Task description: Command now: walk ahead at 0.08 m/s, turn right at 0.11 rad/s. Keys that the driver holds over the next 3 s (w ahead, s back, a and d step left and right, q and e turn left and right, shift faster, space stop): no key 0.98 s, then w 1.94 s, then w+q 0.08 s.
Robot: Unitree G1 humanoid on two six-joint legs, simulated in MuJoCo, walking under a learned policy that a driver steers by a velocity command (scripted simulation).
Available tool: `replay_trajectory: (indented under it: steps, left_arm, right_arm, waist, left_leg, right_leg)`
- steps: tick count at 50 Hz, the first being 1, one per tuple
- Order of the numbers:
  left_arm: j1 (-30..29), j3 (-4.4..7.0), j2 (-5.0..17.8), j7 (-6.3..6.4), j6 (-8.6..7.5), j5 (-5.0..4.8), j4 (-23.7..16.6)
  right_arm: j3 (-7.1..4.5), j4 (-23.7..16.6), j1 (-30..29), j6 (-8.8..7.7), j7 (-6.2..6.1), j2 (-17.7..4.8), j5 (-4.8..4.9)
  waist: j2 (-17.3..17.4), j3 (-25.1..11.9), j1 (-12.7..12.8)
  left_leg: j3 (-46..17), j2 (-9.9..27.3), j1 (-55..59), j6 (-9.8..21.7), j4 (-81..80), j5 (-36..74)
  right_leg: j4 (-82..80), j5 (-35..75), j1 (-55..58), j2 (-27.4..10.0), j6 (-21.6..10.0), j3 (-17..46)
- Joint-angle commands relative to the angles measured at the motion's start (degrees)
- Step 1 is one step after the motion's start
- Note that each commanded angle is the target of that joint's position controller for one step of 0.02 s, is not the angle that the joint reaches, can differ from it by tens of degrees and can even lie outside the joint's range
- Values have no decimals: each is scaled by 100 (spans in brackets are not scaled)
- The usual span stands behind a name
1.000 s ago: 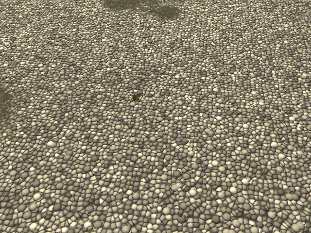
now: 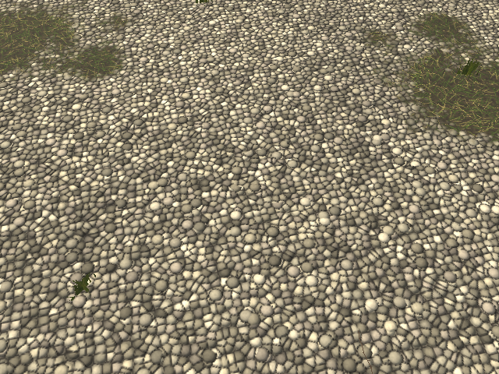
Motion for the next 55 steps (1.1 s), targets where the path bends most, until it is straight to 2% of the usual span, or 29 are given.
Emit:
replay_trajectory:
  steps: [1,2,3,4,5,6,8,10,13,21,32,49,50,51,53,55]
  left_arm:
    - [663,110,369,-24,30,54,-60]
    - [496,105,399,-24,36,126,-129]
    - [376,114,550,-5,30,180,-240]
    - [198,198,943,11,35,136,-240]
    - [200,176,734,-22,-5,122,-178]
    - [158,113,508,-43,-60,150,-167]
    - [80,88,434,-61,-169,146,-145]
    - [174,85,439,-61,-246,99,-90]
    - [222,88,463,-56,-265,68,-35]
    - [232,69,410,-59,-255,48,193]
    - [254,38,349,-30,-251,41,675]
    - [424,-53,223,14,-255,32,1389]
    - [546,-66,167,17,-248,28,1481]
    - [579,-43,222,30,-233,-3,1514]
    - [522,-4,334,53,-249,-40,1453]
    - [617,-4,281,32,-373,-89,1452]
  right_arm:
    - [-169,-361,-522,4,-42,-886,82]
    - [-105,-292,-398,11,-31,-732,78]
    - [-46,-230,-258,-1,-11,-601,25]
    - [-79,-195,7,-5,-3,-659,-9]
    - [-81,-156,-102,12,-23,-694,-20]
    - [-81,-139,-157,26,-44,-701,-6]
    - [-79,-24,-54,51,-92,-683,12]
    - [-81,76,25,46,-97,-689,5]
    - [-82,201,-24,54,-95,-689,38]
    - [-101,570,-80,175,-163,-747,81]
    - [-120,968,-137,264,-254,-763,93]
    - [-104,1292,105,276,-313,-627,91]
    - [-90,1354,222,281,-318,-569,93]
    - [-115,1372,274,293,-330,-628,129]
    - [-156,1316,299,256,-341,-714,165]
    - [-154,1249,362,107,-310,-638,196]
  waist:
    - [772,-951,343]
    - [683,-778,318]
    - [436,-673,250]
    - [-159,-419,-83]
    - [-328,-319,16]
    - [-340,-213,38]
    - [-399,-210,-3]
    - [-276,-369,4]
    - [-88,-497,42]
    - [116,-518,31]
    - [104,-386,14]
    - [136,-176,26]
    - [137,-296,32]
    - [145,-194,38]
    - [147,236,46]
    - [115,451,64]
  left_leg:
    - [-1062,1238,-41,796,-799,-374]
    - [-1054,1094,-273,533,-834,-1178]
    - [-968,919,-492,228,-708,-1782]
    - [-564,490,-449,-16,-588,-1943]
    - [-339,363,8,-154,-399,-1622]
    - [-334,360,180,-173,-267,-1359]
    - [-312,380,313,-104,-94,-893]
    - [-291,390,409,-76,4,-435]
    - [-295,415,541,-86,101,24]
    - [-314,441,805,-114,192,449]
    - [-317,436,877,-129,113,329]
    - [-296,382,751,-141,-65,-163]
    - [-240,322,787,-127,-92,-785]
    - [-182,230,656,-73,-34,-1750]
    - [-298,254,154,96,1,-3253]
    - [-497,393,-50,219,50,-3357]
  right_leg:
    - [-1058,963,1479,103,-174,-271]
    - [-1398,1145,1655,5,-290,-128]
    - [-1611,1359,1803,-380,-456,297]
    - [-1560,693,1274,-483,-670,428]
    - [-1685,-186,681,-332,-698,335]
    - [-1777,-368,471,-249,-609,284]
    - [-1731,254,480,-199,-440,232]
    - [-1560,896,686,-188,-409,200]
    - [-1414,1392,849,-146,-425,145]
    - [-1383,1834,947,-62,-428,37]
    - [-1540,1632,961,24,-395,-92]
    - [-1742,990,832,104,-359,-213]
    - [-1776,394,871,163,-376,-275]
    - [-1735,-520,742,242,-445,-318]
    - [-1726,-1969,279,192,-653,-170]
    - [-1753,-2154,115,-2,-824,104]
Next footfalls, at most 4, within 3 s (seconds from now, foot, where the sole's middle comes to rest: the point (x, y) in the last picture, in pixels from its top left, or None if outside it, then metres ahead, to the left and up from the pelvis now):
0.06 right None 0.08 -0.15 -0.77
1.70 right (305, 358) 0.50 -0.13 -0.77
2.26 left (214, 258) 0.80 0.11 -0.77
2.82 right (284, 175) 1.12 -0.12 -0.77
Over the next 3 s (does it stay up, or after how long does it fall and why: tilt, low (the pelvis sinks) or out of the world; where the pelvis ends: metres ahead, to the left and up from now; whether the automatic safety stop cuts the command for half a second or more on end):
stays up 1.04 -0.04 0.01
